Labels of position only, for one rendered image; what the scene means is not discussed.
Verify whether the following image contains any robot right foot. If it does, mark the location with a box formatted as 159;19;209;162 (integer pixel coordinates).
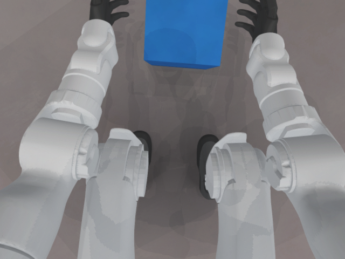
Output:
197;134;219;200

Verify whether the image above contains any robot left upper arm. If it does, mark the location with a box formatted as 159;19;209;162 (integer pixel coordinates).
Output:
0;117;99;259

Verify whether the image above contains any robot left thigh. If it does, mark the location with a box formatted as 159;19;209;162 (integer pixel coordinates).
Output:
77;138;148;259

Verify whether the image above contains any robot left hand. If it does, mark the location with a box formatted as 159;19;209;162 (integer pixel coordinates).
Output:
89;0;129;26

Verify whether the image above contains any robot right upper arm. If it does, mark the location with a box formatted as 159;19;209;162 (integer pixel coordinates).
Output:
265;134;345;259

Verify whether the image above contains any robot right hand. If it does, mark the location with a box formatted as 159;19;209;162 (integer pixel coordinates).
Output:
235;0;278;43

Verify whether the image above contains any carton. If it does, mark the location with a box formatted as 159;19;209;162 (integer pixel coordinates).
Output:
144;0;228;70

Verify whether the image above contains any left robot forearm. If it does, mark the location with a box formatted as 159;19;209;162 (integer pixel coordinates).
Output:
19;19;119;167

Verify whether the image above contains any right robot forearm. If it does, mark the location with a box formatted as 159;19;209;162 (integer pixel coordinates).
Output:
246;32;345;157

